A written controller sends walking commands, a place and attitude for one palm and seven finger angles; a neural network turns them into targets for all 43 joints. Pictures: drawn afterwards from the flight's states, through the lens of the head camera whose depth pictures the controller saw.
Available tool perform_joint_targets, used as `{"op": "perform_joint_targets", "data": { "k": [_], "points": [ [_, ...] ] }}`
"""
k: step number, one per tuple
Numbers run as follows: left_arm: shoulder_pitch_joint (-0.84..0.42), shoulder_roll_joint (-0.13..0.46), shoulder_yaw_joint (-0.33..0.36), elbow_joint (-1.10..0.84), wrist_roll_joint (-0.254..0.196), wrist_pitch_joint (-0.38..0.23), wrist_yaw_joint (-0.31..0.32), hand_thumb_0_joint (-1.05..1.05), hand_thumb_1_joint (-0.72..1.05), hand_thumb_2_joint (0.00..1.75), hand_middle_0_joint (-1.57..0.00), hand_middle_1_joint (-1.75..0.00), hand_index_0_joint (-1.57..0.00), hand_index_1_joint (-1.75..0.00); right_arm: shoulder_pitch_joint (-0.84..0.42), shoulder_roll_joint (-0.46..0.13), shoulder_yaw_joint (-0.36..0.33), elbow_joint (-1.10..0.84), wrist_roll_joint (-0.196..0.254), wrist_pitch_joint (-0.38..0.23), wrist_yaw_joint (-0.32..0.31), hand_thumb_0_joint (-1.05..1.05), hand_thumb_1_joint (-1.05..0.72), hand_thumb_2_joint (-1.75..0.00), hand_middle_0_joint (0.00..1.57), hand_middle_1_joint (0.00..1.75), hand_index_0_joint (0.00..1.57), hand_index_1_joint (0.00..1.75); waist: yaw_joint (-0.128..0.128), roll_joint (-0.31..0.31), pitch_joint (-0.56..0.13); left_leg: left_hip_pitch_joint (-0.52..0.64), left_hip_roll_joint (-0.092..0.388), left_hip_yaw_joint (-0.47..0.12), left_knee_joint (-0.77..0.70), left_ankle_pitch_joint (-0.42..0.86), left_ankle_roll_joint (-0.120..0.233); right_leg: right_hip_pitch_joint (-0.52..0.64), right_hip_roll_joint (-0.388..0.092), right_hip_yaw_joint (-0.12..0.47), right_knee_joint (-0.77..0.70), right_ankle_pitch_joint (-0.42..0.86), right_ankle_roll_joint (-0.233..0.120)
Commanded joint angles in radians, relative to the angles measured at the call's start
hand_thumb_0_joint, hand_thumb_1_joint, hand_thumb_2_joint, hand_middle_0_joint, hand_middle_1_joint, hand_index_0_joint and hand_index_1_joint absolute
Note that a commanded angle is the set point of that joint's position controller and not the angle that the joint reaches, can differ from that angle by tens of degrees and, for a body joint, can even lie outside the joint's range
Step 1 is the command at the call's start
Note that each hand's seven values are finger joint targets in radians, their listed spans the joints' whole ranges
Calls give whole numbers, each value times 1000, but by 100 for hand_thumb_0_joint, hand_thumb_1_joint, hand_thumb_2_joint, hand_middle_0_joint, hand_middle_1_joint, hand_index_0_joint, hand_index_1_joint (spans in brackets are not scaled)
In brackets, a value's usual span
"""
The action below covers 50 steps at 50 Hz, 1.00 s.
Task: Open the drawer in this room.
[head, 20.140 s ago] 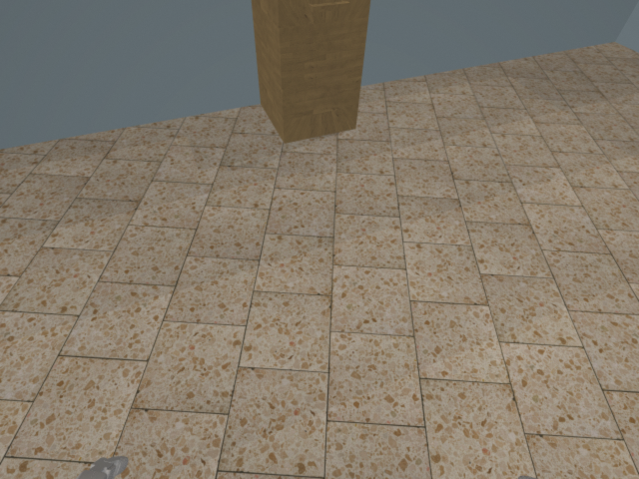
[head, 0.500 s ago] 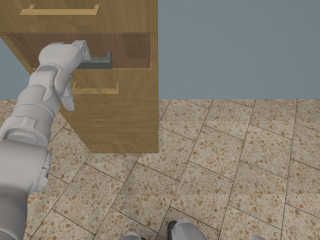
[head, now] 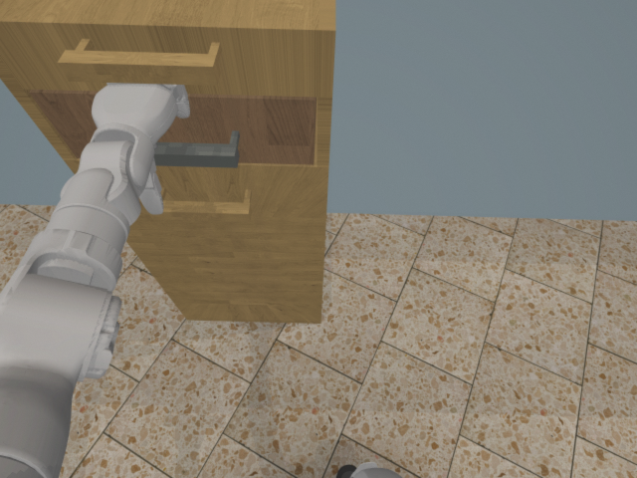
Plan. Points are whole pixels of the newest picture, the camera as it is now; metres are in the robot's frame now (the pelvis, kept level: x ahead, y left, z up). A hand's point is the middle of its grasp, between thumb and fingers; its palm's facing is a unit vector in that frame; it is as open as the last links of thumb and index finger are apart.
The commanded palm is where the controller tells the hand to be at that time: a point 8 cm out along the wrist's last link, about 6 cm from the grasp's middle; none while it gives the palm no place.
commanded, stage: move the hooked fingers above the handle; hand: left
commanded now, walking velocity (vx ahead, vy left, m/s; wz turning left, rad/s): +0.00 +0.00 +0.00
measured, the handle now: (180, 144) +0.57 +0.17 +0.06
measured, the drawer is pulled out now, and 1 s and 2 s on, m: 0.00 0.00 0.00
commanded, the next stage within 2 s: lower the fingers behind the handle in 1.92 s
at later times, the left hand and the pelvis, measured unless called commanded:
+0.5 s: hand (159, 144) +0.52 +0.18 +0.10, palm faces -0.04 +0.00 -1.00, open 13.7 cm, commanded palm +0.51 +0.19 +0.18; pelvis +0.02 +0.01 +0.00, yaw -1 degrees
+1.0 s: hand (158, 145) +0.52 +0.18 +0.10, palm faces -0.06 -0.01 -1.00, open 13.8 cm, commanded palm +0.50 +0.20 +0.19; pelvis +0.03 +0.00 +0.01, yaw -2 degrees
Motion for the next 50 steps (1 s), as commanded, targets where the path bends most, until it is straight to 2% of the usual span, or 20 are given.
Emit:
{"op": "perform_joint_targets", "data": {
  "k": [1,3,5,8,12,14,17,20,25,26,29,31,36,38,41,43,47,48,49,50],
  "points": [
    [-588,181,48,-269,-3,-53,45,0,-50,30,-30,-120,-30,-120,112,-145,-60,-61,-11,-13,-9,0,-90,-90,20,30,20,30,-36,44,-410,209,22,-21,-67,316,-3,237,-12,43,-54,151,2],
    [-593,139,23,-278,-12,-74,45,0,-50,30,-30,-120,-30,-120,109,-142,-64,-66,-12,-21,-7,0,-90,-90,20,30,20,30,-41,38,-399,223,24,-22,-67,326,-2,222,-10,41,-59,145,0],
    [-594,192,65,-277,-5,-80,61,0,-50,30,-30,-120,-30,-120,115,-151,-67,-59,-16,-24,-7,0,-90,-90,20,30,20,30,-38,36,-406,216,26,-25,-68,305,-3,218,-10,45,-54,129,2],
    [-609,171,62,-293,-9,-86,82,0,-50,30,-30,-120,-30,-120,122,-149,-71,-58,-19,-28,-2,0,-90,-90,20,30,20,30,-32,22,-438,230,25,-27,-65,352,-6,227,-7,39,-47,154,-1],
    [-612,206,96,-294,1,-63,110,0,-50,30,-30,-120,-30,-120,129,-151,-76,-42,-25,-25,7,0,-90,-90,20,30,20,30,-26,34,-470,244,27,-24,-63,396,-12,247,-7,40,-39,193,-1],
    [-592,232,117,-294,-6,-55,111,0,-50,30,-30,-120,-30,-120,125,-151,-76,-42,-25,-18,9,0,-90,-90,20,30,20,30,-17,25,-486,235,23,-16,-62,431,-10,291,-8,45,-41,238,1],
    [-591,235,120,-290,-11,-38,108,0,-50,30,-30,-120,-30,-120,115,-151,-74,-39,-22,-12,11,0,-90,-90,20,30,20,30,-17,7,-448,214,24,-9,-79,413,-8,311,-10,43,-49,244,2],
    [-590,251,129,-310,-4,-39,106,0,-50,30,-30,-120,-30,-120,104,-147,-74,-42,-23,-7,11,0,-90,-90,20,30,20,30,-6,42,-469,243,24,-7,-81,460,-10,326,-10,44,-46,272,-1],
    [-540,255,147,-368,-12,-62,96,0,-50,30,-30,-120,-30,-120,84,-142,-77,-57,-26,-5,14,0,-90,-90,20,30,20,30,20,44,-497,277,28,-6,-85,529,-16,366,-11,43,-48,311,-1],
    [-512,288,179,-363,-9,-64,96,0,-50,30,-30,-120,-30,-120,80,-144,-76,-57,-26,-4,13,0,-90,-90,20,30,20,30,30,23,-490,267,30,-5,-88,533,-14,382,-11,43,-47,319,-1],
    [-507,256,152,-388,-13,-78,88,0,-50,30,-30,-120,-30,-120,66,-141,-77,-64,-25,-4,12,0,-90,-90,20,30,20,30,28,27,-478,276,32,-2,-92,547,-15,378,-13,45,-52,324,0],
    [-474,302,189,-394,-5,-79,90,0,-50,30,-30,-120,-30,-120,60,-145,-76,-70,-24,-2,10,0,-90,-90,20,30,20,30,41,20,-486,263,30,4,-95,535,-12,402,-13,48,-49,334,0],
    [-486,282,173,-441,-11,-86,91,0,-50,30,-30,-120,-30,-120,57,-141,-82,-65,-27,-4,12,0,-90,-90,20,30,20,30,42,46,-519,304,32,5,-92,591,-17,405,-16,48,-49,358,1],
    [-448,336,222,-443,-14,-87,89,0,-50,30,-30,-120,-30,-120,53,-146,-79,-69,-29,0,8,0,-90,-90,20,30,20,30,58,36,-545,306,32,10,-89,640,-17,447,-17,51,-47,402,1],
    [-440,302,199,-453,-26,-85,82,0,-50,30,-30,-120,-30,-120,46,-140,-82,-64,-28,1,12,0,-90,-90,20,30,20,30,53,27,-522,293,30,18,-95,632,-10,462,-21,54,-51,434,5],
    [-419,363,244,-467,-27,-88,78,0,-50,30,-30,-120,-30,-120,33,-145,-78,-68,-26,7,8,0,-90,-90,20,30,20,30,67,10,-536,278,26,20,-98,644,-8,505,-22,59,-49,467,4],
    [-405,327,218,-518,-26,-95,76,0,-50,30,-30,-120,-30,-120,20,-135,-81,-71,-25,5,13,0,-90,-90,20,30,20,30,77,66,-543,325,30,16,-101,704,-15,487,-21,54,-49,467,4],
    [-418,324,216,-540,-30,-100,72,0,-50,30,-30,-120,-30,-120,21,-136,-83,-70,-28,5,14,0,-90,-90,20,30,20,30,71,54,-555,346,33,16,-95,739,-15,491,-21,56,-50,489,5],
    [-387,347,241,-537,-32,-100,72,0,-50,30,-30,-120,-30,-120,22,-136,-85,-71,-28,4,15,0,-90,-90,20,30,20,30,83,54,-565,342,33,19,-96,737,-14,507,-23,58,-50,500,7],
    [-388,352,241,-529,-35,-99,70,0,-50,30,-30,-120,-30,-120,17,-138,-82,-70,-27,5,13,0,-90,-90,20,30,20,30,77,43,-540,327,31,22,-100,712,-12,512,-23,59,-53,507,6]
  ]
}}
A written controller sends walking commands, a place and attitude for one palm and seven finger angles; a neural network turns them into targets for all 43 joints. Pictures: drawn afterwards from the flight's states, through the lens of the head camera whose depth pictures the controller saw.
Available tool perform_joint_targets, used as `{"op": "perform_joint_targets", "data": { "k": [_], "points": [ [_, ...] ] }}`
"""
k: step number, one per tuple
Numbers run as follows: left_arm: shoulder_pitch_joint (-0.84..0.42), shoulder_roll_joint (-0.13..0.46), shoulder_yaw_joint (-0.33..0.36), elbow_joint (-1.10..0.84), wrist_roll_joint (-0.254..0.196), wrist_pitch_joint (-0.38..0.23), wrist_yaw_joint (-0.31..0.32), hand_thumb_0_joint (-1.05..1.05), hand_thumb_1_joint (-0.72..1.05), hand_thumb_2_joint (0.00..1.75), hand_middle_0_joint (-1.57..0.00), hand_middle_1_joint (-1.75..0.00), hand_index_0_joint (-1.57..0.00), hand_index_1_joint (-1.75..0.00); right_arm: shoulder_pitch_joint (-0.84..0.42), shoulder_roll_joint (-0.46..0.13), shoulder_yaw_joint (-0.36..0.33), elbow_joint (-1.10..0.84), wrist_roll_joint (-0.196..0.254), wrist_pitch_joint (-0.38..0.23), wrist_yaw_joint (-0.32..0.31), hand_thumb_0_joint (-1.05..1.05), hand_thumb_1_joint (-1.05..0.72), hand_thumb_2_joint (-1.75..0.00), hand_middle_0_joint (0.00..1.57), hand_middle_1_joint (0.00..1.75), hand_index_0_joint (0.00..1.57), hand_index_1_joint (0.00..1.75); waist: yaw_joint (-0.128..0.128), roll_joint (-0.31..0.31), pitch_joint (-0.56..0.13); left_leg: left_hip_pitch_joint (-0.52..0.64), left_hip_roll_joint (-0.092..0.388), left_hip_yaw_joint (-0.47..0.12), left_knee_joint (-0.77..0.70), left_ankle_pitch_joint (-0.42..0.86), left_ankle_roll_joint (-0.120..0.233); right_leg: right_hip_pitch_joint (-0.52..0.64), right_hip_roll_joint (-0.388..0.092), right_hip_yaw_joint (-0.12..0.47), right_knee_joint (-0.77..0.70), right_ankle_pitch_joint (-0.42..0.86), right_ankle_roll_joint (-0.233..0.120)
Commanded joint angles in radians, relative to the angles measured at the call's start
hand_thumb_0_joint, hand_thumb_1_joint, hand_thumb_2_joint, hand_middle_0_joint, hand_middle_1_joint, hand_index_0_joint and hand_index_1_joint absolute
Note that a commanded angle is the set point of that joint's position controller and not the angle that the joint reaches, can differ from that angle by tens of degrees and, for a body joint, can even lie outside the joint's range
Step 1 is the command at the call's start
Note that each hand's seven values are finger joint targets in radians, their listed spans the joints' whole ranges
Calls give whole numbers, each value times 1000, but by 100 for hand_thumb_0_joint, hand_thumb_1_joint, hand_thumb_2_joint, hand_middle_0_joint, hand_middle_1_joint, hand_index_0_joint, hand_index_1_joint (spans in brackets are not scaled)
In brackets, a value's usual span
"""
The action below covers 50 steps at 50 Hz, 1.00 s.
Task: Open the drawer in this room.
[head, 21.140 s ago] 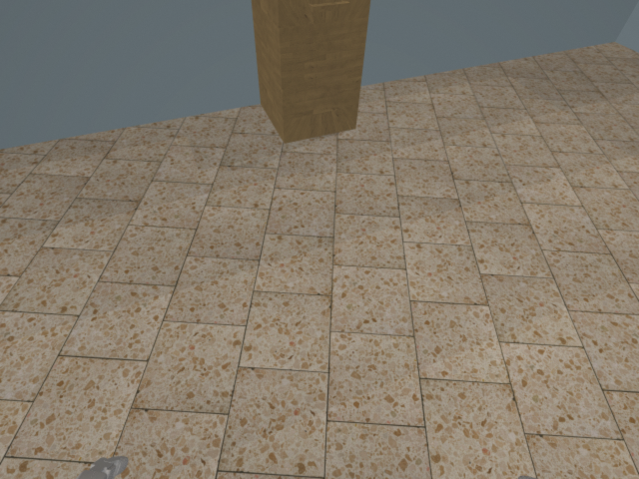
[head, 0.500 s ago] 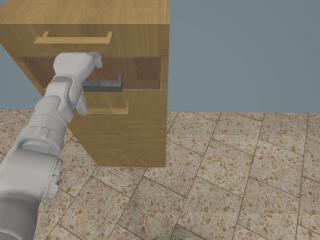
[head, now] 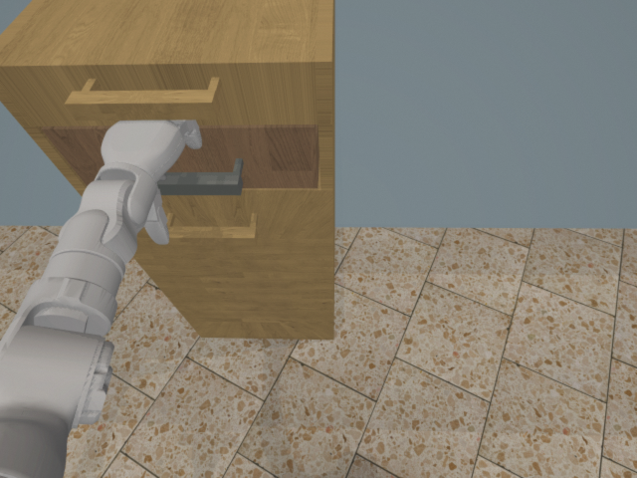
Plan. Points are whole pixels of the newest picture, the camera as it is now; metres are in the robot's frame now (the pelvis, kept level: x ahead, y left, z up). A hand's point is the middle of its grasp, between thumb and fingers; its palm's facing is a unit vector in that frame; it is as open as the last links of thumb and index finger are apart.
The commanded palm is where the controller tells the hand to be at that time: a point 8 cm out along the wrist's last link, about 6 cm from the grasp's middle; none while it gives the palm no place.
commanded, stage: move the hooked fingers above the handle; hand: left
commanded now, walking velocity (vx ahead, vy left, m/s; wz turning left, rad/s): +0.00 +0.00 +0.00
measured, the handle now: (185, 174) +0.53 +0.19 +0.05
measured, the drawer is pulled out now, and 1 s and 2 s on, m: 0.00 0.00 0.00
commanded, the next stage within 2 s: lower the fingers behind the handle in 0.92 s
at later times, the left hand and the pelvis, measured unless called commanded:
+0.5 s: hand (156, 178) +0.47 +0.20 +0.10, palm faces -0.05 -0.01 -1.00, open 13.6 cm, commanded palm +0.46 +0.22 +0.18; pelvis +0.00 -0.01 +0.00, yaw +0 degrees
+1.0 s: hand (155, 178) +0.47 +0.20 +0.10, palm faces -0.05 +0.00 -1.00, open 13.8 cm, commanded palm +0.46 +0.22 +0.18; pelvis -0.02 +0.00 +0.00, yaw +0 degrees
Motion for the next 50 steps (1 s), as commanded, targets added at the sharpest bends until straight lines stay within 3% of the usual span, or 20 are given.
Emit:
{"op": "perform_joint_targets", "data": {
  "k": [1,3,6,7,8,11,14,15,18,20,28,32,34,37,40,42,44,46,49,50],
  "points": [
    [-582,381,180,-323,-37,-10,89,0,-50,30,-30,-120,-30,-120,49,-131,-48,-79,-6,-16,-7,0,-90,-90,20,30,20,30,35,-1,-548,161,21,-6,14,676,-7,410,-36,23,19,516,8],
    [-576,335,143,-345,-44,-17,81,0,-50,30,-30,-120,-30,-120,41,-129,-49,-83,-5,-17,-6,0,-90,-90,20,30,20,30,29,-10,-544,164,19,-5,9,676,-5,414,-38,23,13,522,7],
    [-558,363,161,-308,-40,-11,84,0,-50,30,-30,-120,-30,-120,35,-133,-45,-75,-1,-16,-8,0,-90,-90,20,30,20,30,29,-19,-494,136,16,-2,-5,601,-4,402,-39,21,7,486,8],
    [-552,342,147,-313,-42,-10,83,0,-50,30,-30,-120,-30,-120,30,-130,-46,-77,-2,-16,-8,0,-90,-90,20,30,20,30,29,-30,-495,135,14,3,-7,588,-1,410,-40,22,6,492,8],
    [-532,367,171,-309,-41,-10,81,0,-50,30,-30,-120,-30,-120,26,-133,-47,-78,-1,-14,-9,0,-90,-90,20,30,20,30,37,-34,-507,122,13,7,-7,595,-2,438,-44,28,6,514,7],
    [-539,329,139,-313,-51,-10,71,0,-50,30,-30,-120,-30,-120,24,-129,-47,-78,0,-14,-10,0,-90,-90,20,30,20,30,30,-29,-503,132,11,6,-7,595,-2,429,-45,24,11,526,11],
    [-536,384,177,-303,-46,-17,67,0,-50,30,-30,-120,-30,-120,19,-133,-44,-81,-2,-13,-13,0,-90,-90,20,30,20,30,41,-26,-515,111,8,9,-8,572,-1,456,-49,33,14,533,11],
    [-535,383,172,-288,-38,-15,68,0,-50,30,-30,-120,-30,-120,16,-132,-42,-80,1,-12,-16,0,-90,-90,20,30,20,30,35,-31,-492,98,7,8,-12,554,0,442,-46,28,13,511,10],
    [-538,395,187,-310,-35,-27,70,0,-50,30,-30,-120,-30,-120,14,-132,-45,-88,-2,-15,-17,0,-90,-90,20,30,20,30,43,-29,-520,96,6,10,-7,566,0,462,-48,32,19,528,10],
    [-543,341,143,-315,-39,-26,71,0,-50,30,-30,-120,-30,-120,17,-127,-46,-90,-2,-17,-14,0,-90,-90,20,30,20,30,36,-6,-521,119,8,6,-3,589,-2,435,-46,28,20,519,10],
    [-568,427,198,-251,-29,-17,79,0,-50,30,-30,-120,-30,-120,27,-142,-42,-78,2,-16,-26,0,-90,-90,20,30,20,30,27,-45,-492,57,6,11,-13,505,-1,447,-49,33,14,487,11],
    [-602,403,174,-258,-21,-15,89,0,-50,30,-30,-120,-30,-120,37,-137,-46,-70,1,-21,-24,0,-90,-90,20,30,20,30,22,16,-504,107,12,7,-6,534,-6,393,-42,24,15,445,6],
    [-610,402,172,-257,-23,-15,91,0,-50,30,-30,-120,-30,-120,41,-137,-45,-71,0,-22,-22,0,-90,-90,20,30,20,30,19,7,-516,108,13,5,-3,542,-4,400,-42,26,14,451,7],
    [-628,395,160,-219,-20,-8,94,0,-50,30,-30,-120,-30,-120,44,-141,-43,-67,3,-24,-27,0,-90,-90,20,30,20,30,5,-6,-466,80,12,6,-12,473,-4,372,-40,23,4,401,7],
    [-631,415,178,-216,-15,-11,98,0,-50,30,-30,-120,-30,-120,53,-142,-44,-67,3,-27,-28,0,-90,-90,20,30,20,30,12,-3,-500,92,12,1,-9,486,-4,378,-37,24,7,395,6],
    [-653,380,149,-218,-16,-10,100,0,-50,30,-30,-120,-30,-120,59,-140,-45,-65,1,-30,-28,0,-90,-90,20,30,20,30,2,-8,-493,102,14,1,-9,484,-4,360,-37,21,3,384,6],
    [-648,423,181,-201,-12,-16,103,0,-50,30,-30,-120,-30,-120,62,-143,-44,-63,2,-31,-29,0,-90,-90,20,30,20,30,8,-6,-498,87,14,-1,-12,475,-6,374,-38,24,4,380,5],
    [-670,380,144,-205,-12,-15,105,0,-50,30,-30,-120,-30,-120,63,-141,-44,-64,3,-35,-30,0,-90,-90,20,30,20,30,-1,1,-486,88,12,-2,-14,450,-5,350,-37,23,0,354,5],
    [-663,412,174,-207,-9,-21,111,0,-50,30,-30,-120,-30,-120,68,-143,-47,-62,-1,-38,-29,0,-90,-90,20,30,20,30,8,16,-512,106,15,0,-9,478,-6,359,-37,27,1,366,5],
    [-680,397,154,-197,-8,-16,111,0,-50,30,-30,-120,-30,-120,69,-143,-43,-62,0,-38,-30,0,-90,-90,20,30,20,30,-4,5,-493,91,13,-4,-10,456,-6,349,-35,23,1,355,4]
  ]
}}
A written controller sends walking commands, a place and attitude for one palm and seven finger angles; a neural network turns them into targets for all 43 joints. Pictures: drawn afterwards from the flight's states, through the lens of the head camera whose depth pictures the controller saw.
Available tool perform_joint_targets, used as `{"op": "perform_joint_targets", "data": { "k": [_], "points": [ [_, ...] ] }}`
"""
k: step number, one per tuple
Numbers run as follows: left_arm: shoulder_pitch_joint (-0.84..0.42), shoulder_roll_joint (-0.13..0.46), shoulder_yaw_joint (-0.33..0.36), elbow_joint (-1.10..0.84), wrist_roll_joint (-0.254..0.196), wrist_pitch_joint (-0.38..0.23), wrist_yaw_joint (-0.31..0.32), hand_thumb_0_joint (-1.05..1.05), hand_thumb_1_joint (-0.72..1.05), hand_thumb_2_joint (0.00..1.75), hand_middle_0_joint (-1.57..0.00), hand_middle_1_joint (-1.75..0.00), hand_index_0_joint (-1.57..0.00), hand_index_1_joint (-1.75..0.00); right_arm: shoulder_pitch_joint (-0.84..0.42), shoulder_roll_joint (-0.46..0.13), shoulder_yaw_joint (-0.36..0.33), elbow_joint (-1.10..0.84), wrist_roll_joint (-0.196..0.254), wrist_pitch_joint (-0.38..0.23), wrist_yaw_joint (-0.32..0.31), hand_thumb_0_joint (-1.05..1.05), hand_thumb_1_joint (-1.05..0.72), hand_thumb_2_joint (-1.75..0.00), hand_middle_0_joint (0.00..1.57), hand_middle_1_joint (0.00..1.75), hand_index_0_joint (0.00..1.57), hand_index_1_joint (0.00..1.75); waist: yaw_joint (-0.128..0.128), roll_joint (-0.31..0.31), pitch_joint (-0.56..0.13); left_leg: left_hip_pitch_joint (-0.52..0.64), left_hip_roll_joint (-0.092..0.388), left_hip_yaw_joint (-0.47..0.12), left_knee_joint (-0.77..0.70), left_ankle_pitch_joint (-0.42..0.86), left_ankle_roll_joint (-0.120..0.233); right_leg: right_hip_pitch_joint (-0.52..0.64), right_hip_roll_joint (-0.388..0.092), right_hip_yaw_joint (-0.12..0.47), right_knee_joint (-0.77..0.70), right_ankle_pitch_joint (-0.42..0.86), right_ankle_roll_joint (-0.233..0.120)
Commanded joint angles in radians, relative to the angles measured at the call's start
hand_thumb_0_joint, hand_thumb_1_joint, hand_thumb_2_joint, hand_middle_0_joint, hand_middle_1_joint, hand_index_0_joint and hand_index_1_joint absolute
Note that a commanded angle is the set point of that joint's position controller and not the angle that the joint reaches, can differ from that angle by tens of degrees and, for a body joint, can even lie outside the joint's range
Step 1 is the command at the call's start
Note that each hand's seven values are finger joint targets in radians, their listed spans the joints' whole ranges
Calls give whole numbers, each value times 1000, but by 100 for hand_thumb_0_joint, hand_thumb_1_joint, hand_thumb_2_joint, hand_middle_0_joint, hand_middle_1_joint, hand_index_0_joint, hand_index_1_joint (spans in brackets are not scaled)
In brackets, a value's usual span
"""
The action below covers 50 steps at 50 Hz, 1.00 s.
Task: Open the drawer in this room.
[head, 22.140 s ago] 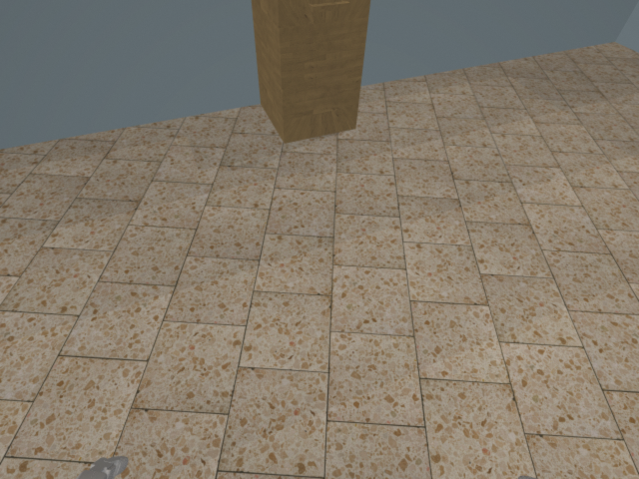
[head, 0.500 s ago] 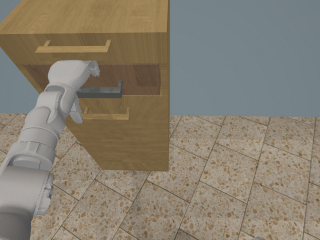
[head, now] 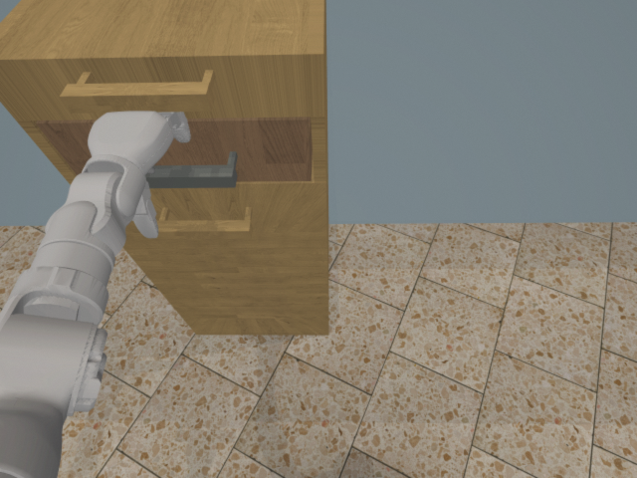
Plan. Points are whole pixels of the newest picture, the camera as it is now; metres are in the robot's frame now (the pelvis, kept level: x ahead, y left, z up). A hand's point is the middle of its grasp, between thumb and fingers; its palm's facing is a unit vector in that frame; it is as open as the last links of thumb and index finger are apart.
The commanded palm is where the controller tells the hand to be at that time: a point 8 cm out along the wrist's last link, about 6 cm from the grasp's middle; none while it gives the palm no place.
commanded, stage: lower the fingers behind the handle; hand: left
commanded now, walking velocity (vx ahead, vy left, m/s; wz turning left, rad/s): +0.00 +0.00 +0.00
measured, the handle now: (180, 167) +0.55 +0.19 +0.05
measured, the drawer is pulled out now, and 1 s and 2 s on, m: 0.00 0.00 0.00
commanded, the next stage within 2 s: close the thumb around the handle in 1.62 s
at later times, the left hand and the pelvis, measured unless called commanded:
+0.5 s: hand (151, 170) +0.50 +0.21 +0.09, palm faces -0.04 +0.02 -1.00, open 13.8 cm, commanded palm +0.48 +0.21 +0.15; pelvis -0.01 +0.00 -0.01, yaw +1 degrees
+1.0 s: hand (154, 171) +0.50 +0.21 +0.09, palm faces +0.00 +0.01 -1.00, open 13.7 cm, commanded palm +0.48 +0.22 +0.11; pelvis -0.02 +0.00 -0.01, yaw +1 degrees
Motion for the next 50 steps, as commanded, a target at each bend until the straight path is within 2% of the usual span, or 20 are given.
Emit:
{"op": "perform_joint_targets", "data": {
  "k": [1,6,10,13,16,17,18,21,24,27,28,30,35,36,37,40,41,45,47,50],
  "points": [
    [-640,368,137,-256,-23,13,95,0,-50,30,-30,-120,-30,-120,61,-141,-50,-78,-6,-23,-10,0,-90,-90,20,30,20,30,12,16,-487,92,16,-11,-19,425,-8,348,-34,19,-6,316,3],
    [-620,321,103,-191,-14,26,103,0,-50,30,-30,-120,-30,-120,76,-146,-51,-70,-5,-29,-8,0,-90,-90,20,30,20,30,0,-11,-452,73,17,-14,-18,379,-9,293,-30,12,-7,260,4],
    [-611,349,125,-165,-2,33,110,0,-50,30,-30,-120,-30,-120,88,-150,-54,-65,-10,-30,-9,0,-90,-90,20,30,20,30,0,-7,-478,60,16,-9,-5,383,-6,306,-32,21,0,282,4],
    [-594,269,70,-146,-5,40,105,0,-50,30,-30,-120,-30,-120,88,-147,-54,-68,-9,-28,-5,0,-90,-90,20,30,20,30,-10,-19,-462,63,17,-11,1,400,-7,279,-29,14,1,279,3],
    [-597,241,44,-122,-3,53,108,0,-50,30,-30,-120,-30,-120,95,-150,-54,-66,-8,-29,-1,0,-90,-90,20,30,20,30,-17,-12,-423,55,19,-16,0,352,-8,231,-27,9,-2,226,3],
    [-585,265,61,-93,4,60,109,0,-50,30,-30,-120,-30,-120,100,-153,-52,-62,-5,-28,-2,0,-90,-90,20,30,20,30,-17,-31,-404,36,19,-18,-3,326,-7,223,-26,7,-3,206,3],
    [-597,245,42,-86,7,64,106,0,-50,30,-30,-120,-30,-120,97,-156,-52,-63,-5,-27,-4,0,-90,-90,20,30,20,30,-28,-50,-401,28,17,-14,3,324,-4,224,-26,13,-7,212,4],
    [-617,208,2,-61,13,79,105,0,-50,30,-30,-120,-30,-120,106,-154,-49,-62,-3,-32,-3,0,-90,-90,20,30,20,30,-41,-24,-375,16,16,-17,3,275,-4,185,-28,11,-6,172,4],
    [-600,239,33,-70,12,70,94,0,-50,30,-30,-120,-30,-120,121,-156,-54,-66,-7,-31,-6,0,-90,-90,20,30,20,30,-32,-34,-453,30,16,-17,23,330,-1,224,-27,18,13,227,6],
    [-584,231,23,-63,10,57,79,0,-50,30,-30,-120,-30,-120,120,-153,-52,-73,-8,-31,-8,0,-90,-90,20,30,20,30,-33,-21,-442,3,14,-12,32,301,0,224,-29,22,16,223,7],
    [-569,249,48,-69,11,48,78,0,-50,30,-30,-120,-30,-120,123,-156,-54,-73,-10,-30,-10,0,-90,-90,20,30,20,30,-28,-47,-457,2,15,-14,40,327,3,236,-27,24,21,244,6],
    [-538,212,15,-32,11,57,77,0,-50,30,-30,-120,-30,-120,127,-154,-51,-72,-7,-27,-9,0,-90,-90,20,30,20,30,-36,-44,-409,-20,16,-12,40,298,2,205,-26,19,20,223,7],
    [-502,244,28,26,16,75,80,0,-50,30,-30,-120,-30,-120,135,-164,-46,-68,1,-22,-10,0,-90,-90,20,30,20,30,-44,-73,-343,-95,13,-7,45,233,4,179,-27,22,18,188,10],
    [-528,200,-15,20,17,80,78,0,-50,30,-30,-120,-30,-120,136,-163,-45,-70,2,-23,-9,0,-90,-90,20,30,20,30,-58,-77,-338,-99,12,-6,47,217,5,163,-27,23,17,173,13],
    [-532,203,-10,26,22,85,81,0,-50,30,-30,-120,-30,-120,142,-162,-47,-66,3,-25,-8,0,-90,-90,20,30,20,30,-58,-62,-330,-96,14,-9,48,211,3,142,-26,19,19,156,10],
    [-515,233,14,33,35,94,89,0,-50,30,-30,-120,-30,-120,151,-163,-47,-67,-2,-19,-5,0,-90,-90,20,30,20,30,-45,-35,-378,-84,14,-8,64,244,2,144,-23,19,37,175,7],
    [-516,195,-15,32,32,98,88,0,-50,30,-30,-120,-30,-120,154,-159,-46,-69,-3,-18,-2,0,-90,-90,20,30,20,30,-49,-42,-392,-81,13,-7,65,247,2,150,-23,16,39,181,8],
    [-491,223,1,74,32,118,86,0,-50,30,-30,-120,-30,-120,150,-165,-42,-73,2,-14,-5,0,-90,-90,20,30,20,30,-53,-65,-355,-135,11,-2,70,192,5,146,-25,22,35,154,12],
    [-517,184,-39,90,36,129,81,0,-50,30,-30,-120,-30,-120,148,-165,-40,-73,5,-15,-6,0,-90,-90,20,30,20,30,-75,-69,-309,-146,13,-5,71,148,5,92,-24,16,30,103,14],
    [-497,212,-15,107,42,132,79,0,-50,30,-30,-120,-30,-120,157,-168,-39,-78,4,-18,-8,0,-90,-90,20,30,20,30,-65,-64,-335,-160,11,-2,80,132,8,101,-24,22,38,90,14]
  ]
}}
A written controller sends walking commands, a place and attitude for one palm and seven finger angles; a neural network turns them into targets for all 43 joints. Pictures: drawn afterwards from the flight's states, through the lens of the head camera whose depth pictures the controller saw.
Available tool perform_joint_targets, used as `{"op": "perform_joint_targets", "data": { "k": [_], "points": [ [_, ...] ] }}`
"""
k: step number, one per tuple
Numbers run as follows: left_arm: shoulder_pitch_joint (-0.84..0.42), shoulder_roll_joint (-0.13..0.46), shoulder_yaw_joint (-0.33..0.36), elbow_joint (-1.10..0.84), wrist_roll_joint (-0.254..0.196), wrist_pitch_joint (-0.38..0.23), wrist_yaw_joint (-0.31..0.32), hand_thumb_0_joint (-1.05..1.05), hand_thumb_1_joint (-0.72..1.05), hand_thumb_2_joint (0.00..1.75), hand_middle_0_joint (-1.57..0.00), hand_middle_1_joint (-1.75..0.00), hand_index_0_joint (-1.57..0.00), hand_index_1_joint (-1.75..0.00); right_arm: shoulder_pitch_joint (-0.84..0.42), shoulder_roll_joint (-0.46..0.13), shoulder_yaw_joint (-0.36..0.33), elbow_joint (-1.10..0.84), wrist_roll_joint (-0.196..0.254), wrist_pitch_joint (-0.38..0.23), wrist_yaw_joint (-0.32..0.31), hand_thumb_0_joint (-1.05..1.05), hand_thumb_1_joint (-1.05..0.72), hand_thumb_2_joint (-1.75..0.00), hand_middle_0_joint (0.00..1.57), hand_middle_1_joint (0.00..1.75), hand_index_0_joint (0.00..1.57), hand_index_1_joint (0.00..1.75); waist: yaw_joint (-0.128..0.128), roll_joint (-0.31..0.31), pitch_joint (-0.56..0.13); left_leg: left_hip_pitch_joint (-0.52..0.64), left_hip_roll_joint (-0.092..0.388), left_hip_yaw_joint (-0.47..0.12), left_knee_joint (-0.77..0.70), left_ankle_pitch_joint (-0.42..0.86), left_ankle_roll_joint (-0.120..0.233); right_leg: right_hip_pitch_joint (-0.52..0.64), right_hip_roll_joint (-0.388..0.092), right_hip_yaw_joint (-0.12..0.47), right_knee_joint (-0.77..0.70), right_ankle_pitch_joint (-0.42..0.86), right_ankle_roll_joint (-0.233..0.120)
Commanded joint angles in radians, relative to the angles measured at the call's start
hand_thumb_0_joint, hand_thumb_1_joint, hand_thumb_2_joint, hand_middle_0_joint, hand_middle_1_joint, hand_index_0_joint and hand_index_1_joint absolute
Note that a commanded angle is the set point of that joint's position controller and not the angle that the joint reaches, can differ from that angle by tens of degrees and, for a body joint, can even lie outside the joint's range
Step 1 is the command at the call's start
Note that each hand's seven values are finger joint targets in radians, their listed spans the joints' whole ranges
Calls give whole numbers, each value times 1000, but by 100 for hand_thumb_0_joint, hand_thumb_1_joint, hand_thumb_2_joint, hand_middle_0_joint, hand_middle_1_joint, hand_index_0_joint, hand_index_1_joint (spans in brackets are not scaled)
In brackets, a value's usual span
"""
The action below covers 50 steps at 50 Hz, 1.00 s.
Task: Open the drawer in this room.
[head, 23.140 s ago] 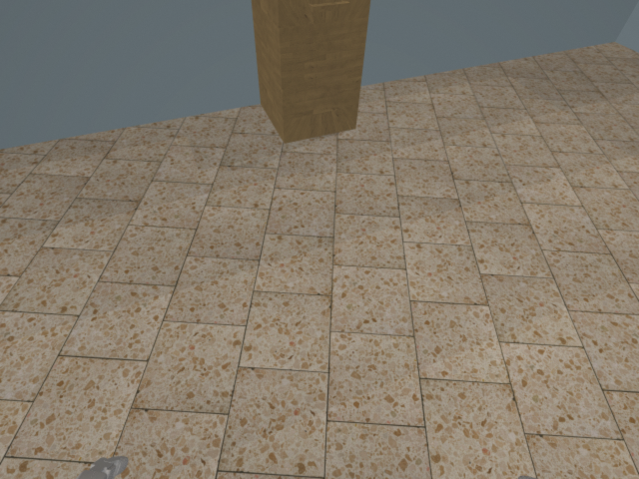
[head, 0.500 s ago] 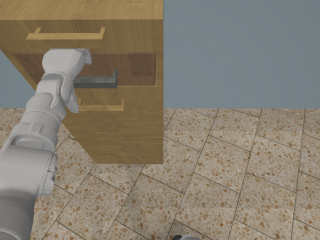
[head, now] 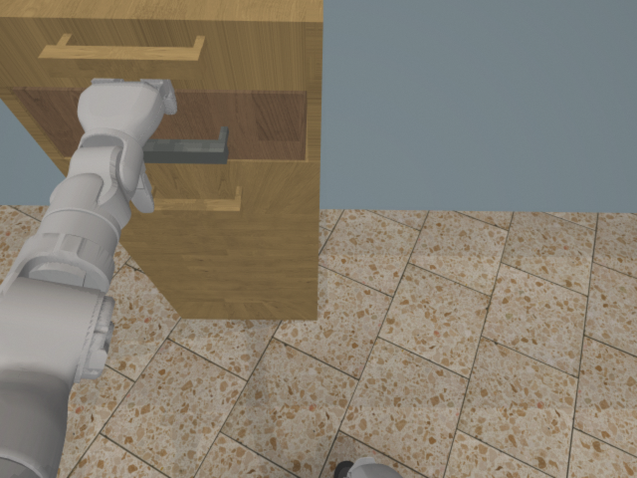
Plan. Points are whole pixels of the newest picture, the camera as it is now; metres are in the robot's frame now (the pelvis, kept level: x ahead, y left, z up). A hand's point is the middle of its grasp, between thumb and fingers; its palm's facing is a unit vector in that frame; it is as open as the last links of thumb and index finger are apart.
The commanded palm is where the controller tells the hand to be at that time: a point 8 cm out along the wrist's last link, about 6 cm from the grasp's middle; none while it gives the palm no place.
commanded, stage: lower the fingers behind the handle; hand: left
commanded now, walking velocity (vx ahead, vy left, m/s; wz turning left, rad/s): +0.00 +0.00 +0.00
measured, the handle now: (168, 141) +0.57 +0.19 +0.06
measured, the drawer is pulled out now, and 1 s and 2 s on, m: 0.00 0.00 0.02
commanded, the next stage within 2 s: close the thumb around the handle in 0.62 s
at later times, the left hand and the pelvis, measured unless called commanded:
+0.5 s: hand (165, 168) +0.52 +0.19 +0.05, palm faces +0.03 -0.04 -1.00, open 13.4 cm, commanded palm +0.50 +0.21 +0.11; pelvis +0.01 +0.01 -0.01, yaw -1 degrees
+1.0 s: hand (153, 168) +0.52 +0.20 +0.06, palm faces -0.05 +0.01 -1.00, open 11.5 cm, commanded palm +0.51 +0.21 +0.11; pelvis +0.01 +0.00 +0.00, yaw -1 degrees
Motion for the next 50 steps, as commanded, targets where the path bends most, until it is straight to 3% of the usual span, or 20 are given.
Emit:
{"op": "perform_joint_targets", "data": {
  "k": [1,4,7,9,10,11,13,16,18,19,20,22,23,26,30,36,39,40,47,50],
  "points": [
    [-340,226,32,-34,26,42,-17,0,-50,30,-30,-120,-30,-120,126,-158,-53,-61,-5,-12,-13,0,-90,-90,20,30,20,30,-37,-40,-281,9,5,11,-65,157,11,261,-26,44,-67,101,18],
    [-325,240,34,-10,26,43,-27,0,-50,30,-30,-120,-30,-120,132,-161,-50,-66,-4,-14,-19,0,-90,-90,20,30,20,30,-45,-72,-284,-20,5,13,-54,131,13,258,-26,48,-63,86,23],
    [-365,238,25,-41,14,23,-42,0,-50,30,-30,-120,-30,-120,131,-164,-46,-77,-2,-24,-24,0,-90,-90,20,30,20,30,-57,-52,-258,-41,4,9,-46,80,15,217,-28,48,-58,35,23],
    [-450,251,45,-168,-6,-49,-49,0,-50,30,-30,-120,-30,-120,140,-157,-56,-89,-11,-36,-29,0,-90,-90,20,30,20,30,-57,-13,-370,2,4,1,-23,111,20,248,-30,65,-39,66,24],
    [-462,302,97,-230,-9,-92,-43,0,-50,30,-30,-120,-30,-120,147,-152,-61,-93,-17,-44,-32,0,-90,-90,20,30,20,30,-41,19,-447,28,4,-5,-7,147,23,273,-29,71,-19,99,20],
    [-493,303,97,-297,-9,-129,-33,0,-50,30,-30,-120,-30,-120,151,-143,-65,-96,-25,-51,-33,0,-90,-90,20,30,20,30,-35,71,-519,62,2,-7,7,189,21,287,-29,76,-3,132,17],
    [-516,353,154,-367,-7,-179,2,0,-50,30,-30,-120,-30,-120,167,-140,-74,-88,-36,-59,-32,0,-90,-90,20,30,20,30,-22,103,-595,107,5,-21,28,251,15,274,-21,69,21,155,10],
    [-465,368,199,-329,14,-175,96,0,-50,30,-30,-120,-30,-120,171,-142,-75,-63,-51,-63,-23,0,-90,-90,20,30,20,30,-11,103,-581,99,8,-35,49,318,6,221,-13,45,50,167,6],
    [-401,362,216,-246,14,-124,144,0,-50,30,-30,-120,-30,-120,174,-149,-72,-45,-55,-56,-8,0,-90,-90,20,30,20,30,-6,59,-525,53,9,-29,48,346,2,224,-10,33,48,194,6],
    [-408,331,186,-221,18,-94,159,0,-50,30,-30,-120,-30,-120,177,-151,-71,-36,-51,-52,-3,0,-90,-90,20,30,20,30,-20,53,-489,46,13,-30,43,351,-2,204,-9,24,48,199,10],
    [-405,331,197,-231,13,-74,171,0,-50,30,-30,-120,-30,-120,178,-154,-75,-34,-53,-50,3,0,-90,-90,20,30,20,30,-10,66,-492,58,15,-26,39,366,-2,210,-8,22,44,208,10],
    [-435,324,180,-217,22,-30,187,0,-50,30,-30,-120,-30,-120,175,-157,-75,-29,-50,-40,12,0,-90,-90,20,30,20,30,-19,57,-490,67,15,-23,31,378,-3,220,-6,19,35,222,11],
    [-455,354,206,-231,26,-16,194,0,-50,30,-30,-120,-30,-120,169,-159,-74,-28,-50,-35,13,0,-90,-90,20,30,20,30,-13,38,-515,74,16,-21,30,408,-1,248,-7,21,36,250,11],
    [-440,314,169,-214,41,38,191,0,-50,30,-30,-120,-30,-120,158,-151,-75,-30,-45,-21,19,0,-90,-90,20,30,20,30,-9,66,-523,112,18,-17,14,437,-6,264,-7,18,25,264,13],
    [-433,303,145,-133,24,84,157,0,-50,30,-30,-120,-30,-120,138,-153,-64,-30,-30,-10,9,0,-90,-90,20,30,20,30,-28,-21,-419,62,16,-6,-27,318,7,289,-12,27,-17,212,22],
    [-421,320,140,-158,21,45,98,0,-50,30,-30,-120,-30,-120,116,-145,-53,-61,-23,-17,-14,0,-90,-90,20,30,20,30,-10,5,-425,77,13,-4,-51,295,7,328,-22,36,-22,205,19],
    [-380,267,106,-134,16,16,85,0,-33,37,-31,-122,-31,-122,114,-138,-53,-72,-22,-25,-19,0,-90,-90,20,30,20,30,-18,-4,-381,71,13,-1,-49,268,9,302,-21,38,-32,184,19],
    [-375,300,135,-143,13,8,86,0,-28,40,-32,-122,-32,-122,112,-145,-53,-73,-21,-27,-21,0,-90,-90,20,30,20,30,-15,-26,-373,54,12,2,-47,248,11,308,-22,42,-33,177,21],
    [-407,234,90,-205,24,-35,91,0,12,56,-34,-127,-34,-127,144,-141,-72,-65,-29,-48,-16,0,-90,-90,20,30,20,30,-26,41,-452,125,14,-8,-18,320,6,267,-16,40,-16,204,14],
    [-392,267,117,-191,13,-31,95,0,28,64,-36,-128,-36,-128,150,-146,-73,-53,-30,-42,-14,0,-90,-90,20,30,20,30,-24,22,-460,105,11,-3,-12,334,8,296,-16,45,-16,237,17]
  ]
}}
